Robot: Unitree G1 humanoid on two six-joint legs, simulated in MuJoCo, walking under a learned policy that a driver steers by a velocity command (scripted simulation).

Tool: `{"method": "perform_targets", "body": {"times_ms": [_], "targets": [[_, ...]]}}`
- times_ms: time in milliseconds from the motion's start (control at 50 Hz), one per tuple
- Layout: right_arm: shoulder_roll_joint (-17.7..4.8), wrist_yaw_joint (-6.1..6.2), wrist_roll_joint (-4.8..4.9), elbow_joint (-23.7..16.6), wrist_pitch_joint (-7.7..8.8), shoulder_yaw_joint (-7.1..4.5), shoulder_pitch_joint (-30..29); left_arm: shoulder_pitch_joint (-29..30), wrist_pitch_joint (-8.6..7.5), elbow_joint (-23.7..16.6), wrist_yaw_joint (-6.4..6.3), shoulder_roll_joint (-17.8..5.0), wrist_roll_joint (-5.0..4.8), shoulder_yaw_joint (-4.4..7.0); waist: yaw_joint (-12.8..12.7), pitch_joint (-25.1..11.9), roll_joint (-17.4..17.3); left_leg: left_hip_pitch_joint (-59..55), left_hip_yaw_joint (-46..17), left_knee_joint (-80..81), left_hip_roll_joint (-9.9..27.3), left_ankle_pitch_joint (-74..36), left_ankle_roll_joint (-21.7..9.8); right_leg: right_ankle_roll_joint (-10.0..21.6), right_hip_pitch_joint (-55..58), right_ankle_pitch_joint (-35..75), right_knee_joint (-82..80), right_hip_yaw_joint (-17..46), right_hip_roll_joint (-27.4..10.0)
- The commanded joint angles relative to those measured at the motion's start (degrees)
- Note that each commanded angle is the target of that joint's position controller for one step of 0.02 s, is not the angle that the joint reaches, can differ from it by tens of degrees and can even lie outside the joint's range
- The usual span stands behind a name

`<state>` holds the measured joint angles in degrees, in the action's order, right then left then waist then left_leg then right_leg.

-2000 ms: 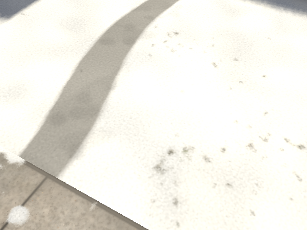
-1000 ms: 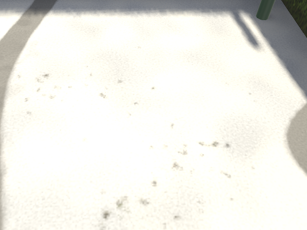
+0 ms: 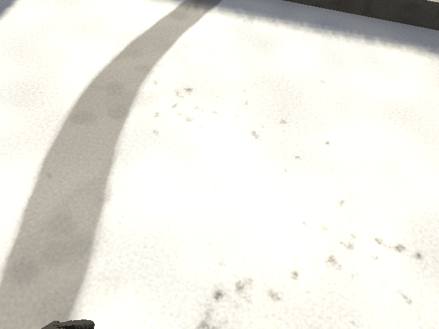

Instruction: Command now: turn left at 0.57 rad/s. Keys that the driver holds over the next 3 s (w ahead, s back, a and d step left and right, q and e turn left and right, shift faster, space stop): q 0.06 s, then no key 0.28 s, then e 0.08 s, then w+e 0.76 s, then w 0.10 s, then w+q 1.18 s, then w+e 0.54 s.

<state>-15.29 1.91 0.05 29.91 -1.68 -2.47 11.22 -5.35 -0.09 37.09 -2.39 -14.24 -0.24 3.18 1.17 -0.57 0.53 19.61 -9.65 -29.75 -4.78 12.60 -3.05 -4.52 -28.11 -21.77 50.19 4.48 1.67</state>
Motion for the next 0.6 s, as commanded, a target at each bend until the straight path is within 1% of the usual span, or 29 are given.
{"method": "perform_targets", "body": {"times_ms": [20, 60, 80, 100, 120, 140, 160, 180, 200, 220, 240, 260, 280, 320, 360, 380, 400, 420, 440, 460, 480, 500, 520, 540, 560, 580, 600], "targets": [[-9.5, -0.34, 0.46, -3.8, 0.31, -3.34, -1.5, 2.1, -1.64, -4.3, 0.48, -3.8, -0.52, 1.04, 0.3, -5.1, -10.9, -7.8, -18.4, 6.9, 13.4, -13.4, -10.1, 1.0, 1.1, -2.1, -6.9, -0.5, 1.4], [-9.3, -0.67, 1.07, -3.7, 0.04, -3.43, -2.7, 0.8, -2.18, -4.0, 1.06, -4.2, -0.75, 1.34, -0.4, -5.7, -11.6, -9.0, -20.4, 5.5, 12.9, -17.7, -9.6, 1.8, 4.3, -0.4, -13.6, -0.2, 1.6], [-8.9, -0.72, 1.48, -3.7, -0.14, -3.27, -3.9, -1.2, -2.46, -3.3, 1.37, -4.2, -0.75, 1.46, -1.6, -6.5, -11.3, -9.4, -19.8, 4.0, 12.2, -19.3, -8.6, 2.3, 7.6, 3.7, -19.6, -0.8, 1.3], [-8.2, -0.66, 1.98, -3.6, -0.34, -3.02, -4.6, -3.0, -2.75, -2.5, 1.65, -4.2, -0.51, 1.62, -2.8, -7.0, -10.3, -7.6, -18.4, 2.1, 10.7, -17.7, -6.9, 3.2, 13.1, 11.1, -27.2, -1.6, 0.6], [-6.1, -0.63, 1.51, -3.4, -0.22, -2.38, -3.0, -4.1, -2.77, -2.6, 1.65, -6.3, 0.48, 2.17, -2.2, -8.8, -6.1, -2.2, -15.5, -2.2, 8.3, -7.9, -3.9, 5.8, 20.8, 17.0, -28.6, 3.1, -5.7], [-2.3, -0.81, 0.18, -2.4, 0.07, -1.23, 0.9, -1.7, -2.21, -4.3, 1.33, -8.8, 1.58, 2.29, 1.0, -8.3, 8.1, 6.5, -5.8, -15.2, 0.7, 16.3, 0.2, 10.9, 25.7, 30.2, -30.9, 14.7, -17.6], [-8.1, -0.63, 0.37, -3.3, 0.62, -3.14, -0.8, -1.6, -2.16, -4.0, 1.51, -10.0, 2.54, 2.95, 0.3, -3.5, 17.7, 14.1, 1.7, -26.8, -2.7, 27.4, 4.0, 20.7, 18.6, 34.6, -32.3, 24.0, -24.3], [-11.3, -0.58, 0.17, -1.6, 0.81, -4.22, -0.1, -0.7, -2.23, -5.2, 1.22, -7.4, 1.89, 2.38, -0.5, -3.4, 11.4, 13.9, 0.6, -35.7, 0.5, 24.1, 6.2, 22.0, 17.6, 29.1, -32.5, 22.2, -22.9], [-11.0, -0.70, 0.67, -0.3, 0.60, -4.34, -0.5, 0.8, -2.00, -5.3, 0.82, -5.2, 1.18, 1.71, -0.3, -2.4, 7.8, 14.7, 0.6, -39.3, 1.2, 19.9, 7.3, 19.6, 17.3, 24.0, -31.9, 17.4, -19.3], [-8.9, -0.48, 0.62, 0.9, 0.09, -3.86, -0.3, 1.3, -1.81, -5.8, 0.50, -4.6, 0.74, 1.21, -0.2, -2.2, 6.0, 15.1, 0.8, -41.1, 1.5, 17.6, 7.9, 17.6, 17.4, 19.7, -31.9, 14.2, -16.6], [-7.4, -0.48, 0.52, 0.8, -0.17, -3.32, -1.0, 1.3, -1.72, -5.6, 0.25, -4.3, 0.21, 0.83, -0.8, -1.4, 5.9, 16.1, 0.7, -42.5, 1.6, 15.4, 8.5, 17.7, 17.8, 20.8, -31.8, 13.1, -15.9], [-5.5, -0.51, 0.71, 0.9, -0.12, -2.62, -1.9, 0.7, -1.58, -5.5, -0.04, -3.8, 0.38, 0.27, -1.1, -1.6, 5.5, 15.0, 1.6, -42.0, 1.5, 13.8, 8.7, 17.6, 17.7, 22.7, -31.6, 10.7, -14.5], [-4.4, -0.54, 0.84, 0.8, -0.10, -2.13, -2.7, 0.1, -1.49, -5.3, -0.20, -3.2, 0.63, -0.03, -1.2, -2.0, 5.9, 14.1, 2.8, -38.8, 1.9, 12.4, 8.9, 17.4, 18.5, 23.2, -31.5, 8.7, -13.2], [-2.3, -0.57, 0.51, 0.7, 0.01, -1.04, -4.2, -0.5, -1.19, -5.0, -0.20, -2.7, 0.82, -0.35, -1.8, -3.5, 7.8, 11.0, 5.4, -27.3, 4.2, 11.7, 9.3, 17.0, 21.1, 24.3, -30.5, 6.4, -11.8], [-0.1, -0.80, 0.07, 1.3, 0.15, -0.03, -4.9, -2.0, -0.74, -4.3, 0.26, -3.4, 0.79, -0.40, -2.7, -4.4, 10.0, 3.5, 7.8, -15.4, 5.2, 14.1, 9.2, 17.0, 19.8, 24.6, -29.9, 6.1, -11.0], [0.0, -0.90, -0.02, 2.0, 0.21, -0.02, -4.2, -3.6, -0.58, -3.7, 0.64, -3.8, 0.68, -0.39, -3.2, -4.2, 10.9, 0.6, 8.7, -10.2, 4.8, 14.3, 9.1, 17.2, 19.3, 23.5, -29.7, 7.2, -11.0], [-0.8, -1.01, 0.02, 2.8, 0.28, -0.36, -3.1, -4.3, -0.38, -3.3, 0.94, -4.5, 0.31, -0.26, -2.8, -3.5, 11.0, -2.0, 9.4, -4.1, 4.2, 10.5, 8.6, 17.3, 18.5, 22.6, -29.3, 8.4, -11.1], [-1.4, -1.06, 0.02, 3.9, 0.44, -0.67, -1.5, -4.2, -0.21, -3.2, 1.14, -5.2, -0.41, -0.15, -1.5, -2.1, 10.5, -5.8, 10.2, 4.8, 3.4, 2.9, 7.5, 16.7, 16.8, 22.6, -28.6, 9.1, -10.8], [-2.7, -1.00, -0.26, 4.4, 0.78, -0.93, -0.3, -6.7, -0.37, -2.3, 1.40, -5.9, -0.99, 0.06, -1.2, -2.5, 9.5, -10.4, 9.7, 10.2, 3.1, -1.4, 6.0, 15.4, 14.7, 16.7, -29.0, 9.6, -10.0], [-5.3, -0.64, -0.68, 4.2, 1.16, -1.44, 1.4, -8.1, -0.94, -1.8, 1.73, -6.4, -1.04, 0.20, -0.7, -3.9, 7.3, -17.7, 6.7, 7.8, 6.1, -2.3, 3.9, 13.1, 8.8, 7.2, -28.8, 10.3, -9.1], [-8.4, -0.30, -1.05, 4.6, 1.39, -2.27, 4.1, -6.1, -1.66, -3.1, 2.12, -4.0, -0.62, -0.42, 0.0, -4.4, -0.2, -22.4, 3.5, 3.8, 10.7, 5.1, 0.3, 10.9, 0.1, -3.9, -24.8, 6.4, -5.0], [-10.3, -0.72, -1.00, 5.9, 1.74, -3.26, 8.1, -2.5, -2.09, -4.4, 1.93, -2.7, -1.31, -0.67, 2.9, -3.2, -11.0, -18.2, -2.4, 9.0, 14.5, 23.4, -4.5, 7.8, -4.8, -8.6, -15.6, -2.5, 1.1], [-10.7, -0.91, -1.04, 5.8, 2.28, -3.51, 9.2, 0.6, -2.42, -5.8, 1.79, -4.3, -1.85, -0.04, 4.9, 0.5, -15.9, -16.4, -12.8, 17.7, 21.3, 33.9, -8.6, 6.4, -10.0, -8.2, -5.7, -6.4, 1.8], [-9.9, -0.43, -1.39, 6.1, 3.22, -3.42, 9.7, 3.3, -2.43, -6.8, 1.82, -6.1, -1.60, 0.89, 5.9, 4.5, -15.6, -15.3, -18.7, 20.7, 25.4, 33.9, -11.0, 6.2, -15.4, -10.3, 5.6, -3.6, -1.3], [-7.9, 0.20, -1.19, 6.2, 4.30, -2.74, 8.7, 0.2, -2.09, -5.7, 1.93, -5.8, -1.56, 1.30, 3.9, 5.2, -13.0, -16.5, -19.0, 20.2, 26.0, 31.0, -11.4, 5.9, -19.0, -10.0, 14.3, -1.1, -2.7], [-6.5, 0.50, -0.34, 6.2, 5.20, -2.36, 7.4, -2.8, -1.95, -4.9, 2.37, -4.9, -1.56, 1.24, 2.2, 5.2, -10.9, -17.8, -16.7, 19.8, 25.7, 28.4, -10.5, 5.9, -21.5, -7.1, 18.1, 0.8, -4.1], [-5.7, 0.54, 0.11, 6.2, 5.77, -2.14, 6.2, -3.9, -1.99, -4.5, 2.76, -4.1, -1.88, 1.14, 1.3, 5.1, -9.3, -18.3, -13.3, 20.2, 24.9, 25.2, -9.2, 6.0, -22.4, -4.2, 19.5, 1.4, -5.1]]}}
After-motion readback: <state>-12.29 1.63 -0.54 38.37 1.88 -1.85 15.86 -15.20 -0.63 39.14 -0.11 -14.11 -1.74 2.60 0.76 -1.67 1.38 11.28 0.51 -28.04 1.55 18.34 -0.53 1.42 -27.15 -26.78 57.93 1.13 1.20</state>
